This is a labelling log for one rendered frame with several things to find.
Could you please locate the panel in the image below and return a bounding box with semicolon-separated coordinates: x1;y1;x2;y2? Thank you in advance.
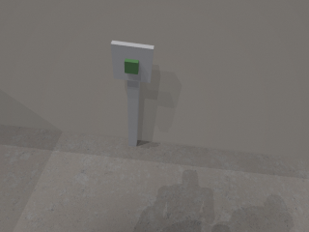
110;41;155;147

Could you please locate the button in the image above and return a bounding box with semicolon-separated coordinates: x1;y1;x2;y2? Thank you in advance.
124;58;139;74

